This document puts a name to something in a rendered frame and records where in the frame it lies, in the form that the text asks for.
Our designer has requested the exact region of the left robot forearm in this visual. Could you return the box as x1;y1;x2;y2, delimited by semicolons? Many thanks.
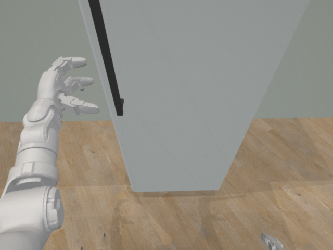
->
0;99;63;202

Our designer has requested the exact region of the fridge door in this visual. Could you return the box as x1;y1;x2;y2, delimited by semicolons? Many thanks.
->
80;0;310;192

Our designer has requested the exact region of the handle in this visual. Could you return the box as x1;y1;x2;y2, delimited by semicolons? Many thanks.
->
88;0;124;116

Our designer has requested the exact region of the robot left upper arm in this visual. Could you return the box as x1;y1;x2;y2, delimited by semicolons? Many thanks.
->
0;185;64;250

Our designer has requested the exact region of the right robot hand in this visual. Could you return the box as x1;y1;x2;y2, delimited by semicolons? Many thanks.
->
261;233;284;250

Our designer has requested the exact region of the left robot hand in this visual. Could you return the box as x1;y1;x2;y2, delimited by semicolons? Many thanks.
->
37;57;100;115

